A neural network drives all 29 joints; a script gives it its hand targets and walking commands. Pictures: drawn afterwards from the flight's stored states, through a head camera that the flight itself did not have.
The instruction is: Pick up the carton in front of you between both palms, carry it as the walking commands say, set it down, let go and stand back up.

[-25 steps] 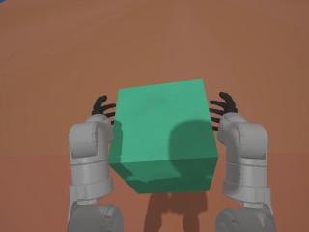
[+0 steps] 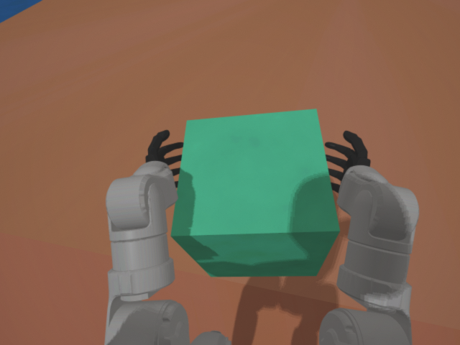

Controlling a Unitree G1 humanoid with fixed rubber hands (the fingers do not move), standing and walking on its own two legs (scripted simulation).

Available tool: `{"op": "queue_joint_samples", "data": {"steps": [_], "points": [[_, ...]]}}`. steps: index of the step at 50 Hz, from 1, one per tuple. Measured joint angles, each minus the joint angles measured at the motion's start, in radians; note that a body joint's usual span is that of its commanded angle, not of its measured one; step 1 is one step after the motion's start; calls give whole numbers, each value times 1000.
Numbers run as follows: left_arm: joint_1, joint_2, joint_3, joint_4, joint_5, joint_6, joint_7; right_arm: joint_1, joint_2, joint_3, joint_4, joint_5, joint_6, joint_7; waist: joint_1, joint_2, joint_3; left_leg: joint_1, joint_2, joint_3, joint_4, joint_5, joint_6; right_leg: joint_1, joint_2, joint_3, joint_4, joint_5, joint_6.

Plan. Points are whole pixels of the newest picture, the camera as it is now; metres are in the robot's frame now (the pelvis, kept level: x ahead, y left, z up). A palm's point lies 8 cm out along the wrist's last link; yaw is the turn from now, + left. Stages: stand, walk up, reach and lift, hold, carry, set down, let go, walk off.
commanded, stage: carry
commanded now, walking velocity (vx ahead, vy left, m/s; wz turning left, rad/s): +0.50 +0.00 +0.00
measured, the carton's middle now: (256, 204) +0.37 +0.03 +0.06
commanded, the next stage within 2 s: none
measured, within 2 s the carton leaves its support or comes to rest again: neither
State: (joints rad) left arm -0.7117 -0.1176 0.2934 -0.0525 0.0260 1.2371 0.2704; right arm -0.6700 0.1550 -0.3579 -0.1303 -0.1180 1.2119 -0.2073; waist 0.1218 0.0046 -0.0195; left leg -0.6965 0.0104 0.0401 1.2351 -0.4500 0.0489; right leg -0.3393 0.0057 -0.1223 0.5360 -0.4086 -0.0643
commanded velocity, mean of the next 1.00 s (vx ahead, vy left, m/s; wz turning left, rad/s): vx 0.50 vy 0.00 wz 0.00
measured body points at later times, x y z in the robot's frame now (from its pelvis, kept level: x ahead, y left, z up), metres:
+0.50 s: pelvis +0.32 +0.03 +0.03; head +0.35 +0.03 +0.48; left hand +0.70 +0.16 +0.19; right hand +0.68 -0.14 +0.20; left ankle +0.24 +0.12 -0.70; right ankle +0.45 -0.09 -0.65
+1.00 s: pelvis +0.64 +0.04 +0.05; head +0.65 +0.05 +0.50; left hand +1.02 +0.20 +0.22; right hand +1.00 -0.11 +0.21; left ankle +0.73 +0.12 -0.67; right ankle +0.50 -0.07 -0.63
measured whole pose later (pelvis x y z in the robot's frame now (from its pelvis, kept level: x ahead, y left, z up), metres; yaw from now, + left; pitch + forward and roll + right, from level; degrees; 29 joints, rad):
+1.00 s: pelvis +0.64 +0.04 +0.05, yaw +0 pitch +4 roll +0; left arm -0.73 -0.08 0.29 -0.01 0.07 1.23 0.26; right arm -0.67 0.14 -0.28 -0.07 -0.12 1.22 -0.23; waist -0.01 -0.03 -0.09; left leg -0.50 -0.01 0.15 0.59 -0.14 0.09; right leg -0.27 -0.04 -0.05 0.89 -0.49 0.00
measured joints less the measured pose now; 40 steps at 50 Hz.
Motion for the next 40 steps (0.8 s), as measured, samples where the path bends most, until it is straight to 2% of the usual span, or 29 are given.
{"op": "queue_joint_samples", "data": {"steps": [4, 7, 8, 9, 11, 13, 15, 18, 20, 23, 27, 28, 29, 30, 32, 34, 37, 40], "points": [[-12, 5, -10, -17, -6, -20, 1, 10, -4, 21, -42, -5, -12, 3, -16, -6, -14, -33, 28, 20, -310, 74, -7, 105, -13, 9, -59, -50, 26], [-13, 15, -15, -2, 10, -10, -2, 10, -12, 40, -17, -8, -5, 2, -57, -31, -42, 52, 6, 82, -534, 132, 7, 178, -51, 20, -38, -129, 57], [-12, 24, -14, 4, 19, -4, -3, 1, -13, 49, 7, -10, -4, -1, -79, -41, -47, 90, -10, 101, -567, 174, 15, 183, -73, 22, 23, -166, 62], [-6, 35, -10, 10, 26, -1, -6, -7, -12, 62, 36, -10, -9, -7, -106, -48, -50, 103, -20, 114, -538, 169, 17, 151, -94, 32, 142, -147, 63], [10, 41, 3, 28, 41, 1, -13, -6, -4, 85, 74, -12, -8, -30, -163, -30, -47, 135, -29, 110, -510, 103, 20, 31, -61, 104, 469, -118, 62], [18, 26, 20, 39, 65, 10, -15, 12, -3, 91, 77, 3, 2, -47, -200, -15, -36, 189, -32, 97, -551, 75, 15, -101, -23, 123, 720, -91, 45], [22, 3, 34, 34, 90, 11, -14, 23, -5, 88, 69, 24, 5, -60, -219, -11, -20, 249, -31, 90, -612, 74, 11, -210, -12, 112, 796, -47, 29], [25, -21, 42, -4, 118, -5, -15, 11, -8, 79, 51, 48, -9, -68, -228, -9, 1, 335, -26, 83, -691, 62, 11, -331, -19, 90, 740, -14, 19], [24, -27, 43, -38, 127, -15, -14, -4, -9, 79, 36, 58, -22, -70, -227, -10, 5, 388, -23, 79, -732, 47, 7, -384, -32, 78, 647, -2, 21], [16, -21, 38, -73, 126, -18, -4, -26, -9, 83, 21, 61, -30, -70, -213, -9, -8, 467, -16, 72, -783, 15, -10, -397, -49, 59, 422, 41, 27], [-12, 2, 30, -40, 106, -2, -3, -42, -16, 80, 32, 46, -9, -65, -165, 13, -41, 560, 22, 61, -764, -78, -44, -285, -17, -18, 129, 130, 13], [-23, 3, 24, -12, 98, -6, -5, -40, -29, 75, 37, 43, -2, -58, -142, 35, -40, 556, 51, 59, -690, -108, -48, -257, 3, -36, 125, 158, -1], [-33, 2, 14, 17, 92, -9, -7, -32, -41, 66, 42, 43, 3, -49, -120, 41, -40, 517, 69, 48, -559, -62, -48, -240, 11, -46, 144, 162, -13], [-41, -1, 6, 41, 87, -8, -7, -21, -49, 56, 47, 48, 9, -33, -96, 26, -39, 458, 55, 18, -394, -42, -47, -228, 11, -39, 153, 216, -28], [-26, -5, 1, 58, 73, 3, -7, -6, -50, 40, 64, 43, 19, -17, -58, 6, -34, 331, 8, -28, -100, -31, -29, -182, 8, -22, 143, 207, -30], [-2, -5, 3, 50, 50, 11, -6, 1, -31, 21, 65, 27, 24, -8, -32, 2, -26, 221, -12, -31, 30, -4, -11, -125, 7, -8, 97, 171, -16], [10, -1, 7, 23, 19, 2, -4, 6, -4, 10, 32, 5, 15, -2, -13, -2, -12, 102, -7, -17, -35, 28, -8, -47, 1, 6, 24, 154, -4], [-2, 4, 4, -2, 1, -19, -2, 7, 1, 19, -13, -2, 0, 1, -14, -6, -11, 41, 7, -2, -245, 63, -16, 20, -7, 13, -26, 127, 3]]}}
